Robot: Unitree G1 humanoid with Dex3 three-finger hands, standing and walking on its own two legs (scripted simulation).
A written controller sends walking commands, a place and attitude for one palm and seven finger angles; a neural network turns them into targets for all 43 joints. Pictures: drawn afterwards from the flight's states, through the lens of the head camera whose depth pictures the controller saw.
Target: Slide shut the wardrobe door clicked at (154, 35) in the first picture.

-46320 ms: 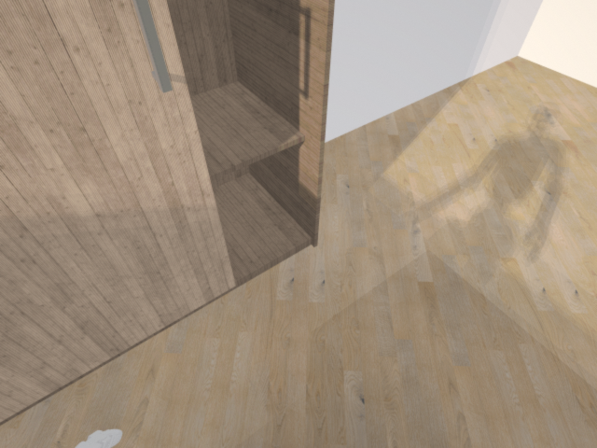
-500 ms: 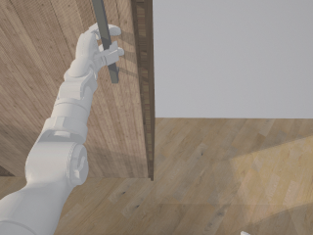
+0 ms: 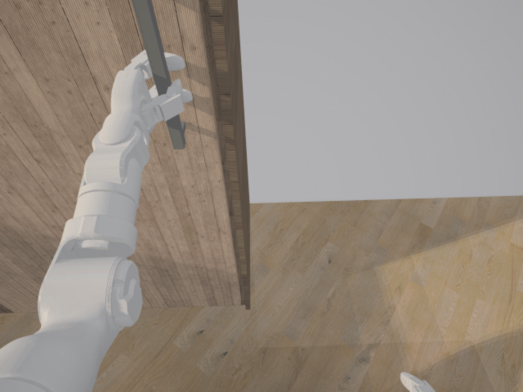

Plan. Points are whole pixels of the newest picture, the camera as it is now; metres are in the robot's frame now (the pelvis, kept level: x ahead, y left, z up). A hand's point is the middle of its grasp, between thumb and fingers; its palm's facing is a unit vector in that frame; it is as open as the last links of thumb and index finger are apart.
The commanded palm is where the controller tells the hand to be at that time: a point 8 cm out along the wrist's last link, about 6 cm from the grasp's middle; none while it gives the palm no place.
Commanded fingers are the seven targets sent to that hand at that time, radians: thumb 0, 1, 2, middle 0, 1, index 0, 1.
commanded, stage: grip the handle and tug to test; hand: left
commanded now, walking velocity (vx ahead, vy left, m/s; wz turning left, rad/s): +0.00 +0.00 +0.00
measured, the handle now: (165, 74) +0.52 +0.14 +0.24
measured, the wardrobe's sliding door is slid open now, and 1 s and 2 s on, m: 0.01 0.00 0.00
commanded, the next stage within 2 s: tug the door sideways, standing still in 0.18 s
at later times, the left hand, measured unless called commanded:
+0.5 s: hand (177, 100) +0.47 +0.12 +0.23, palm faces +0.05 -1.00 +0.01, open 5.6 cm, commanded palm +0.45 +0.14 +0.23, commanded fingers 0.00 0.90 0.90 -0.45 -1.40 -0.45 -1.40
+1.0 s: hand (188, 102) +0.46 +0.10 +0.23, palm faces +0.08 -1.00 -0.06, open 5.8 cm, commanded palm +0.44 +0.10 +0.23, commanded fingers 0.00 0.90 0.90 -0.45 -1.40 -0.45 -1.40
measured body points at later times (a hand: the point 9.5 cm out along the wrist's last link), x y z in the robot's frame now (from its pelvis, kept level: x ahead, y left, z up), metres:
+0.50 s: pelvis +0.03 +0.00 +0.00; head +0.04 -0.01 +0.45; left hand +0.46 +0.17 +0.23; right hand +0.20 -0.24 -0.10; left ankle -0.04 +0.12 -0.74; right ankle +0.01 -0.12 -0.74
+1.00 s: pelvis +0.00 +0.01 -0.01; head +0.02 +0.00 +0.44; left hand +0.45 +0.15 +0.23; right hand +0.12 -0.20 -0.14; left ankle -0.04 +0.12 -0.74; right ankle +0.01 -0.12 -0.74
